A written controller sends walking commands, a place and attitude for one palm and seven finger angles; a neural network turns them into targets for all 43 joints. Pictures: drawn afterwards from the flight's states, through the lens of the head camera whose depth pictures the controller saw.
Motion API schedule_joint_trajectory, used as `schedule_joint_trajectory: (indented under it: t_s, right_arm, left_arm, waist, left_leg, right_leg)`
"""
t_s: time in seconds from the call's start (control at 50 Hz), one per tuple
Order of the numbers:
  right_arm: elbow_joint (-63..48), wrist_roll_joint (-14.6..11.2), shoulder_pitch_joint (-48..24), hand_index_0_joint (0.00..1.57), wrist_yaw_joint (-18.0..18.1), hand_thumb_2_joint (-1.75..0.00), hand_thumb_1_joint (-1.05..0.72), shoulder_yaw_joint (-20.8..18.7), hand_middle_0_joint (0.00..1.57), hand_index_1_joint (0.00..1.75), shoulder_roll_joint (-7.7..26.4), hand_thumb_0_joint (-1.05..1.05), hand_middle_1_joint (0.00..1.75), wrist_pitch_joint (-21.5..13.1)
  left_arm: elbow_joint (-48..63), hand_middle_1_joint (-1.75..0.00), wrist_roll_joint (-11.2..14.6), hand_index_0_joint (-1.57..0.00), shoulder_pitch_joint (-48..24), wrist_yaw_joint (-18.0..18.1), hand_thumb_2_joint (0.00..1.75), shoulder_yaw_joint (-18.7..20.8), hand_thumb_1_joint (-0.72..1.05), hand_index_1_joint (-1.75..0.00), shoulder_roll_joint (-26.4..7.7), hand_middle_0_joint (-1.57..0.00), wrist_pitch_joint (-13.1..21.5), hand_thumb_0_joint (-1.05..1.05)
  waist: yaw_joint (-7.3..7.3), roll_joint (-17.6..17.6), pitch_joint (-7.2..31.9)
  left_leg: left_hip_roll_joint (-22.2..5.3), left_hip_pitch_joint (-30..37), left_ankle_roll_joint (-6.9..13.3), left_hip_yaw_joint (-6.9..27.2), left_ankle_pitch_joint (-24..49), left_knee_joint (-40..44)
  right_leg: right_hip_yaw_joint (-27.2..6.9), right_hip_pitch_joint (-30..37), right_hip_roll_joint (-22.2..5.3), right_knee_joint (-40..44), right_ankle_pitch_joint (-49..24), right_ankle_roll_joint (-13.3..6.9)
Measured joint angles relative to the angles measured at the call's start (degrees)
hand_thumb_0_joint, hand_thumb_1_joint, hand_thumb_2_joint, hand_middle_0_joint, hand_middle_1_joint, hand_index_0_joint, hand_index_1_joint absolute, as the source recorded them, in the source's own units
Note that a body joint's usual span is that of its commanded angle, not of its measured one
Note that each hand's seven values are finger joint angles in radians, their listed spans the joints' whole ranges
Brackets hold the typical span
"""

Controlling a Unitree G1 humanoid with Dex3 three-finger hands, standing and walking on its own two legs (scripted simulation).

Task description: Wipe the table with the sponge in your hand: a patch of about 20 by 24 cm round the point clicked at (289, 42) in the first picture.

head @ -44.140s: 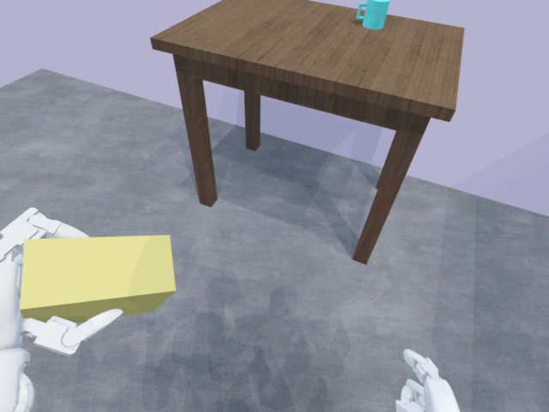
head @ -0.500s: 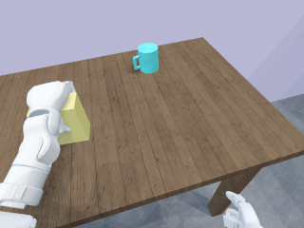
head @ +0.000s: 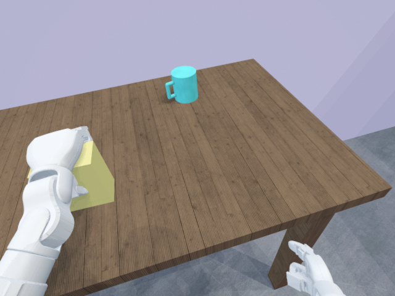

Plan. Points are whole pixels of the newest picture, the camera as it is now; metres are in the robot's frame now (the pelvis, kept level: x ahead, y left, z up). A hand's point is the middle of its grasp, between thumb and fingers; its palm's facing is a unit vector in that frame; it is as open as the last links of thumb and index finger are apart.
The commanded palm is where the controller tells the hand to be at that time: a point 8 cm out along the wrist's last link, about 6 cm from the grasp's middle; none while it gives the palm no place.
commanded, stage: wipe back along the first lane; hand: left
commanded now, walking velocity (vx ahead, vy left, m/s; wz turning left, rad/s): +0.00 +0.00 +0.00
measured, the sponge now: (81, 185) +0.30 +0.30 +0.08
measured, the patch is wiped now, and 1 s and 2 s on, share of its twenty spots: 0.95 0.95 0.95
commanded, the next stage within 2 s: lift the sponge slowly off the table in 0.88 s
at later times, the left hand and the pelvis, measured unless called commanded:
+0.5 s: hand (73, 186) +0.25 +0.27 +0.14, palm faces +0.11 -0.06 -0.99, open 10.4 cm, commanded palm +0.21 +0.26 +0.17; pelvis -0.01 -0.02 +0.00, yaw -1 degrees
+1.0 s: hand (70, 206) +0.21 +0.25 +0.14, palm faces +0.17 -0.10 -0.98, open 10.4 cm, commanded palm +0.17 +0.24 +0.17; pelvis -0.01 -0.02 -0.01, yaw -2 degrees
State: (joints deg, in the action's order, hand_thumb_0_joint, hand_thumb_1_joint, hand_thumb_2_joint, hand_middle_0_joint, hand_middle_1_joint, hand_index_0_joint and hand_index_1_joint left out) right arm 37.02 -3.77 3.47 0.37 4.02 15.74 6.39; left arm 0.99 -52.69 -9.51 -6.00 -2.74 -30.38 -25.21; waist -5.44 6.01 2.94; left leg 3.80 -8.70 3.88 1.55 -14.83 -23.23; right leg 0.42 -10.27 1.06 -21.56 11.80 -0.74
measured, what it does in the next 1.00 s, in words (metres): stands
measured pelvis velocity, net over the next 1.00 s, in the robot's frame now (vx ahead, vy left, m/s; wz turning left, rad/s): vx -0.01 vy -0.02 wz -0.03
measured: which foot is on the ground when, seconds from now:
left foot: down 0.00-1.00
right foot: down 0.00-1.00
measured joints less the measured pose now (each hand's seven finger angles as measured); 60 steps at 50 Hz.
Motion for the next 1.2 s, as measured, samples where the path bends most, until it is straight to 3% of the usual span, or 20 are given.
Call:
schedule_joint_trajectory:
  t_s: [0.2,0.68,0.98,1.2]
  right_arm:
    - [-0.78,-0.25,-0.23,0.21,0.25,-0.9,-0.91,-0.23,0.2,0.3,0.56,0.02,0.29,0.06]
    - [-1.24,-0.43,-0.48,0.19,1.1,-0.9,-0.91,-0.49,0.2,0.29,0.39,0.02,0.29,-0.28]
    - [-1.37,-0.41,-0.26,0.17,0.62,-0.9,-0.91,-1.2,0.2,0.29,0.27,0.02,0.29,0.09]
    - [-1.21,-0.38,-0.14,0.16,1.79,-0.9,-0.91,-1.18,0.2,0.28,0.16,0.02,0.29,-0.49]
  left_arm:
    - [4.5,-1.38,0.99,-0.69,5.45,0.09,1.05,2.3,-0.51,-1.34,-1.0,-0.64,-0.69,-0.01]
    - [14.29,-1.38,1.6,-0.69,14.31,1.6,1.05,2.53,-0.5,-1.34,-0.2,-0.64,-2.37,-0.01]
    - [24.15,-1.38,2.59,-0.68,23.47,3.66,1.05,2.37,-0.5,-1.35,1.05,-0.63,-2.71,-0.01]
    - [24.17,-1.37,2.9,-0.7,21.34,3.66,1.05,1.42,-0.51,-1.33,1.06,-0.65,-4.65,-0.01]
  waist:
    - [0.34,0.14,0.35]
    - [-0.21,0.55,0.17]
    - [-0.63,1.05,0.47]
    - [-1.25,0.59,-0.44]
  left_leg:
    - [-0.97,-0.77,-0.91,-0.11,-1.05,-1.96]
    - [-1.5,-1.22,-1.64,-0.52,-2.1,-4.54]
    - [-1.46,-0.9,-1.28,-1.37,-2.64,-5.35]
    - [-1.32,-0.59,-1.25,-1.12,-2.21,-5.1]
  right_leg:
    - [0.0,-0.92,0.99,-1.97,0.86,-0.87]
    - [-0.25,-1.96,1.56,-5.42,2.14,-1.54]
    - [-1.07,-1.87,1.58,-6.26,2.42,-1.16]
    - [-0.84,-1.44,1.42,-5.96,2.07,-1.2]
